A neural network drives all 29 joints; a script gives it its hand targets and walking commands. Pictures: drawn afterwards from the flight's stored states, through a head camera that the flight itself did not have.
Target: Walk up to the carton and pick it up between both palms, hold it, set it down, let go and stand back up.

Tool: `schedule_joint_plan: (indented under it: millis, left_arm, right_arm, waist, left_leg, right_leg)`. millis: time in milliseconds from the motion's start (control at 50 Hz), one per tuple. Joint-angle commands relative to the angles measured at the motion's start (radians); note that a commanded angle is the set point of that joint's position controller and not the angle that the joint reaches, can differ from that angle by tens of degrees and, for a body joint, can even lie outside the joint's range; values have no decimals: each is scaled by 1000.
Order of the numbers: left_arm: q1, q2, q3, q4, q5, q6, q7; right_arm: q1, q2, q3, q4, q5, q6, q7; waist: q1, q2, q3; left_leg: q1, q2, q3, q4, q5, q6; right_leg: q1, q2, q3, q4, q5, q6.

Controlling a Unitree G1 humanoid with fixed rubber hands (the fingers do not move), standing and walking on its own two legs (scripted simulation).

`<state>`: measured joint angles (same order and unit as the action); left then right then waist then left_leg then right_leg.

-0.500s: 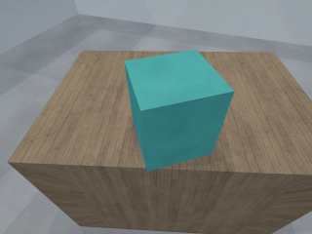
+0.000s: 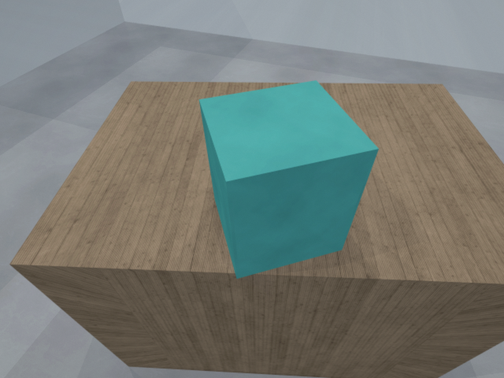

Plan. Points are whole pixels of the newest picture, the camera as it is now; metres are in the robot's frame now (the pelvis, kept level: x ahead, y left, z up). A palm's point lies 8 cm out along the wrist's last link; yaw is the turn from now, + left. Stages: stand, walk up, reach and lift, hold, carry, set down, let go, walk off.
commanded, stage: stand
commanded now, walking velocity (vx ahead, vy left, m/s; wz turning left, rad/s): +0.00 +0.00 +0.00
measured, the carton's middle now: (276, 180) +0.43 -0.01 +0.08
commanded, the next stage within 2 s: none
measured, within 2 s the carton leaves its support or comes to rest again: neither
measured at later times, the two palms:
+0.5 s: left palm out of the picture +0.01 +0.24 -0.14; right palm out of the picture +0.02 -0.24 -0.13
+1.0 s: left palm out of the picture +0.01 +0.24 -0.14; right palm out of the picture +0.02 -0.24 -0.14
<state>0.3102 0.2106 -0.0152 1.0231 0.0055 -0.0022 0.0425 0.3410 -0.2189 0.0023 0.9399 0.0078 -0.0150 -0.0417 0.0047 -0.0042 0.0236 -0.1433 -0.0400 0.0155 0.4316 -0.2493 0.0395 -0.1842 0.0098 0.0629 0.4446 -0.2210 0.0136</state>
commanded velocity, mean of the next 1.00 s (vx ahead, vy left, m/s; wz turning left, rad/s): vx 0.00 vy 0.00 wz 0.00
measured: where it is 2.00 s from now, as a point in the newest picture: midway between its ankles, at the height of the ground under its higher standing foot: outside the picture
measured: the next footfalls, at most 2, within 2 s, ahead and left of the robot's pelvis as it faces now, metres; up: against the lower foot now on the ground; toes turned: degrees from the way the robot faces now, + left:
none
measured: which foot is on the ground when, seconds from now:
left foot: down 0.00-1.00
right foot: down 0.00-1.00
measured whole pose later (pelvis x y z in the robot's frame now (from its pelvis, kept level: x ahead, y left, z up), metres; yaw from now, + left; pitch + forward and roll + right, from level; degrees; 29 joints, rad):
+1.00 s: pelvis +0.01 +0.00 +0.00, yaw -1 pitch -2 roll +0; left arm 0.30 0.19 -0.02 1.06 0.00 0.00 0.05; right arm 0.32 -0.20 0.00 1.00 0.01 -0.01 -0.05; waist 0.00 0.00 0.03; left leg -0.11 -0.04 0.02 0.41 -0.26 0.04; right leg -0.16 0.00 0.07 0.43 -0.23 0.02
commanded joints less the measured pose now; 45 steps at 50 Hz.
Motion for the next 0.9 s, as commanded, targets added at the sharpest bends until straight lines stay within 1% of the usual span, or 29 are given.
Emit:
schedule_joint_plan:
  millis: [0, 880]
  left_arm:
    - [54, 117, 23, -30, 0, -9, 5]
    - [51, 94, 17, 10, -1, -7, 16]
  right_arm:
    - [57, -119, -27, -34, 0, -11, -5]
    - [42, -91, -23, 28, -1, -8, -11]
  waist:
    - [0, 0, 61]
    - [-1, -2, 62]
  left_leg:
    - [-45, 132, -132, -118, 84, -18]
    - [-5, 138, -117, -124, 155, -19]
  right_leg:
    - [-39, -90, 84, -84, 89, -18]
    - [-27, -92, 77, -81, 130, -11]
